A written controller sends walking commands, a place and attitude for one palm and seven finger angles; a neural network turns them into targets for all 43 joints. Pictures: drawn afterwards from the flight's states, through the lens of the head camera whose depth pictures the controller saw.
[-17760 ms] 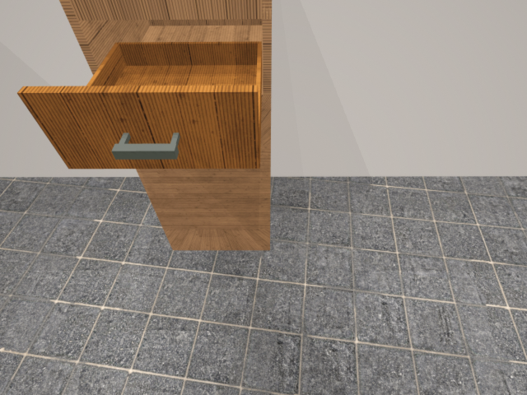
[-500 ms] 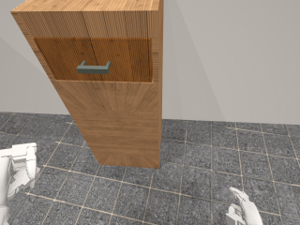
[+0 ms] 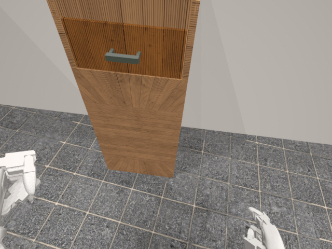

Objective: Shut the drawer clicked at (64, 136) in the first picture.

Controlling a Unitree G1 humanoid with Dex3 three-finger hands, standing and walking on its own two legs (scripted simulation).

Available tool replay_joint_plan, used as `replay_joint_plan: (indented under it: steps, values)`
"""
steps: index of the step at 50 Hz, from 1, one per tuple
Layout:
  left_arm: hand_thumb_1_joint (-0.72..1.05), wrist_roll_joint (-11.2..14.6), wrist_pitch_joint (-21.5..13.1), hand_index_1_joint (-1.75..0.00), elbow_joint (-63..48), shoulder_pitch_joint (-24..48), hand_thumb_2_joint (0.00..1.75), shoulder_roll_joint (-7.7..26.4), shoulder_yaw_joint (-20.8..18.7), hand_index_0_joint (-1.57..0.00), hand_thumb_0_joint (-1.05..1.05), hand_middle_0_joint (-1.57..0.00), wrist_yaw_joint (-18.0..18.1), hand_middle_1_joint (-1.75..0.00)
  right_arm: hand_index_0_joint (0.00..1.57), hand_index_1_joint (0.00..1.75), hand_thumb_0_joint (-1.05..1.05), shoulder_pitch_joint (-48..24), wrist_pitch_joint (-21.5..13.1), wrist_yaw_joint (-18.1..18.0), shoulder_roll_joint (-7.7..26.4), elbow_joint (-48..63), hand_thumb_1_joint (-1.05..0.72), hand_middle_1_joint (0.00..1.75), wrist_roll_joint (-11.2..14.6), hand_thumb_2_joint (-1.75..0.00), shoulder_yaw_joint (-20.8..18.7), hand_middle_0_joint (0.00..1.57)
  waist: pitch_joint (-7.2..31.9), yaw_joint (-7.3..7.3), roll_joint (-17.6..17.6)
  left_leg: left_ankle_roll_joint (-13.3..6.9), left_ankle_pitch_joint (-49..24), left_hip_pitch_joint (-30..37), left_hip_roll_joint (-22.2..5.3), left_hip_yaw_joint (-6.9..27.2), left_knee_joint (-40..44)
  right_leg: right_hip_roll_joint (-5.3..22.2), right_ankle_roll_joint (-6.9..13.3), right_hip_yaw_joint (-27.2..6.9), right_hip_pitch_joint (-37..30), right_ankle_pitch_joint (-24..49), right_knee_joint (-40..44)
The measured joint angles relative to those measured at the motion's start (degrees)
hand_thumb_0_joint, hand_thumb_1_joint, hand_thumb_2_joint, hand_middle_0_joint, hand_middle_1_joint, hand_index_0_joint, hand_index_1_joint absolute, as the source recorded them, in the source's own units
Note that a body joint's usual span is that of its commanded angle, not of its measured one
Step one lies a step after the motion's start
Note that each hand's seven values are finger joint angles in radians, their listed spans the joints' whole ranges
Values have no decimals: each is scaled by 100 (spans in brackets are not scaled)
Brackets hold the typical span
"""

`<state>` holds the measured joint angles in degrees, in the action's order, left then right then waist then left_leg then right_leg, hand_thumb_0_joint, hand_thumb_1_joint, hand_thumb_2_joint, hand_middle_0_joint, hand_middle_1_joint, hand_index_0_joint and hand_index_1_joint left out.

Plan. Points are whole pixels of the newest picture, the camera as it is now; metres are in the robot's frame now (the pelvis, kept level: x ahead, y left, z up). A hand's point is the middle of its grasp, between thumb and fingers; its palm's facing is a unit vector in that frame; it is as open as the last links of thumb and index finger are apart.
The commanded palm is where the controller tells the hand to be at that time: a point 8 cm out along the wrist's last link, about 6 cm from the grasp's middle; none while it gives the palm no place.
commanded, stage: step back with the hand held close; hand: left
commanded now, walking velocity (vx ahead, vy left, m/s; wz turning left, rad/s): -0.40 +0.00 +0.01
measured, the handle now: (123, 55) +0.65 +0.18 +0.12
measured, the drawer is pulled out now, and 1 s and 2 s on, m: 0.00 0.00 0.00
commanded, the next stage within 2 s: stop stepping back and stand still in 0.56 s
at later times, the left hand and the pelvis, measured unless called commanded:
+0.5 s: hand (13, 212) +0.14 +0.23 +0.17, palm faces +0.17 -0.89 -0.42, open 3.2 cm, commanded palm +0.06 +0.29 +0.19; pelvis -0.08 +0.02 +0.01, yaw -3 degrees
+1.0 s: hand out of the picture +0.02 +0.26 +0.18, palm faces +0.25 -0.84 -0.48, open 3.2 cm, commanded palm -0.04 +0.31 +0.19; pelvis -0.18 +0.04 +0.00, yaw -3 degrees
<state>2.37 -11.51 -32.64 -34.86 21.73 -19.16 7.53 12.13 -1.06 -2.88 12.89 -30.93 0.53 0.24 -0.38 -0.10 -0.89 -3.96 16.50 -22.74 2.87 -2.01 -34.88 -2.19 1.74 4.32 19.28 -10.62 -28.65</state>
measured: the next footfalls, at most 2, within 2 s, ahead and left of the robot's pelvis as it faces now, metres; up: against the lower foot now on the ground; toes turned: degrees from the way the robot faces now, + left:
right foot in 0.60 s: -0.12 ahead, -0.05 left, +0.00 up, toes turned -4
left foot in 0.86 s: -0.14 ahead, +0.17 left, +0.00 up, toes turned +1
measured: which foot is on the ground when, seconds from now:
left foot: down 0.00-0.60, up 0.62-0.84, down 0.86-1.00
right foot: down 0.00-0.08, up 0.10-0.58, down 0.60-1.00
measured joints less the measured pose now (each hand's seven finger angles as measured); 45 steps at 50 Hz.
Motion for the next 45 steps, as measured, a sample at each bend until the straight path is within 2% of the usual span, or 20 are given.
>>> replay_joint_plan:
  steps: [2,5,9,12,14,17,22,25,28,29,30,32,33,35,36,38,40,42,43,45]
  values:
    - [89,-3,-54,-160,-125,2,89,30,22,-140,1,-140,36,-160,20,30,1,50,-15,-1,3,-54,-91,30,-10,-90,8,20,-56,-34,67,-36,-217,-42,-3,25,1,5,-27,45,27,22,-22]
    - [89,-65,-126,-160,-251,4,89,166,-70,-140,1,-140,46,-160,20,30,1,90,-54,-51,-10,-116,-91,30,-39,-90,23,20,-146,-63,174,-262,-520,-36,18,-12,76,-22,-134,-80,130,-146,-293]
    - [89,-159,-152,-160,-246,108,89,362,-287,-140,1,-141,13,-160,20,30,1,208,-192,-77,-79,-185,-91,30,-157,-90,-33,20,-37,-143,52,-343,-718,-55,-4,155,427,-279,-198,-530,225,-972,-1992]
    - [89,-75,-243,-160,-378,22,89,424,-499,-140,1,-140,55,-160,20,30,1,209,-303,-22,-185,-277,-91,30,-167,-90,-21,20,159,-55,54,-331,-1006,-102,-90,164,883,-252,-216,-634,-74,-1415,-2341]
    - [89,-6,-302,-160,-452,-90,89,406,-546,-140,1,-140,62,-160,20,30,1,132,-383,13,-270,-323,-91,30,-171,-90,14,20,250,30,126,-313,-1214,-124,-158,80,1221,-157,-223,-649,-329,-1621,-2140]
    - [89,49,-311,-160,-486,-60,89,345,-369,-140,1,-140,-2,-160,20,30,1,-76,-541,53,-360,-371,-91,30,-197,-90,73,20,238,107,220,-280,-1570,-144,-243,-9,1705,-90,-233,-640,-643,-1820,-1635]
    - [89,107,-179,-160,-609,203,89,442,-63,-140,1,-140,-155,-160,21,30,1,-515,-696,129,-422,-334,-91,30,-235,-89,117,21,-8,85,319,-232,-2155,-161,-272,-70,2308,-184,-178,-524,-751,-1963,-1242]
    - [89,218,-125,-160,-852,130,89,710,-210,-140,1,-140,-200,-160,21,30,1,-653,-681,155,-451,-229,-91,30,-265,-89,141,21,-66,29,381,-185,-2461,-171,-214,-120,2573,-281,-108,-371,-728,-1983,-969]
    - [89,374,-157,-160,-1006,-72,89,953,-520,-140,1,-140,-210,-160,21,30,1,-705,-592,170,-424,-127,-91,30,-295,-89,140,21,-35,13,368,-62,-2619,-283,-119,-208,2570,-297,40,-159,-868,-1854,-202]
    - [89,424,-184,-160,-1027,-157,89,1024,-642,-140,1,-140,-201,-160,21,30,1,-716,-550,175,-400,-100,-91,30,-286,-89,137,21,-24,33,375,13,-2566,-394,-73,-279,2372,-242,99,-111,-982,-1661,232]
    - [89,454,-223,-160,-1012,-212,89,1042,-713,-140,1,-140,-201,-160,21,30,1,-737,-501,177,-356,-109,-91,30,-255,-89,128,21,-44,58,339,121,-2303,-572,-62,-344,1946,-178,155,-82,-1046,-1079,527]
    - [89,474,-262,-160,-892,-286,89,917,-609,-140,1,-140,-238,-160,21,30,1,-611,-347,156,-267,-301,-91,30,-169,-89,71,20,19,92,98,435,-757,-936,-102,-73,281,-234,162,-23,-1124,-733,433]
    - [89,470,-273,-160,-812,-357,89,871,-586,-140,1,-140,-256,-160,21,30,1,-438,-282,154,-276,-425,-91,30,-124,-89,42,20,210,166,151,521,-64,-1131,-6,86,-829,-170,150,-91,-1109,-785,388]
    - [89,399,-232,-160,-541,-419,89,647,-597,-140,1,-140,-266,-160,21,30,1,-105,-149,142,-319,-629,-91,30,-47,-89,5,20,577,234,375,588,412,-1208,106,185,-2333,26,104,-231,-1079,-861,388]
    - [89,330,-176,-160,-337,-359,89,495,-583,-141,1,-140,-237,-160,20,30,1,20,-80,97,-318,-671,-91,30,-32,-89,24,20,679,234,469,591,437,-1061,42,138,-2539,112,82,-270,-1073,-859,403]
    - [89,195,-15,-160,140,-25,89,190,-452,-141,0,-141,-129,-160,20,30,1,180,-40,-35,-232,-685,-91,30,-16,-90,78,20,713,217,541,521,538,-582,-186,89,-2168,223,54,-263,-1024,-829,374]
    - [89,88,146,-160,516,355,89,-110,-253,-141,0,-141,-17,-160,20,30,1,218,-124,-152,-65,-662,-91,30,-26,-90,85,20,586,148,457,412,545,-18,-402,126,-1187,278,9,-167,-907,-830,232]
    - [89,19,292,-160,573,513,89,-347,-28,-141,1,-140,61,-160,20,30,1,214,-227,-203,115,-574,-91,30,-28,-90,33,20,413,31,301,302,82,575,-546,151,0,307,-74,-46,-743,-890,-21]
    - [89,9,337,-160,461,505,89,-398,73,-140,1,-140,82,-160,20,30,1,194,-274,-215,184,-510,-91,30,-21,-90,-9,20,311,-31,225,364,-72,829,-599,144,480,312,-121,4,-641,-952,-211]
    - [89,9,341,-160,170,419,89,-289,144,-140,1,-140,88,-160,20,30,1,58,-316,-201,93,-468,-91,29,0,-90,-66,20,34,-67,435,528,34,933,-451,15,617,490,-217,-121,-460,-872,-607]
